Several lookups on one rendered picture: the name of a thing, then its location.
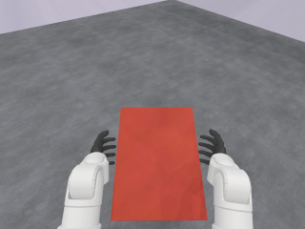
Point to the carton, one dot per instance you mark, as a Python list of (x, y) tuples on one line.
[(157, 173)]

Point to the robot right forearm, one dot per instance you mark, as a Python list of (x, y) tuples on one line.
[(232, 194)]

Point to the robot left forearm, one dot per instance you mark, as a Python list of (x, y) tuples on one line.
[(85, 193)]

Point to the robot right hand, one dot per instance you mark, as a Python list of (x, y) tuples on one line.
[(217, 147)]

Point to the robot left hand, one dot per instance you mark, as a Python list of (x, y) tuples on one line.
[(100, 141)]

